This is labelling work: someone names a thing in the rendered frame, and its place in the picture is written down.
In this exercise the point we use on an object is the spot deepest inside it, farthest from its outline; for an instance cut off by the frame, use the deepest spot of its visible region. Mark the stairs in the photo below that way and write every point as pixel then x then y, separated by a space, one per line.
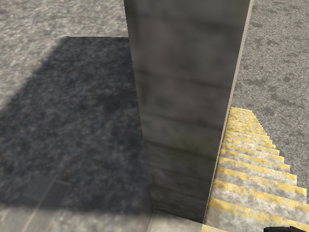
pixel 252 187

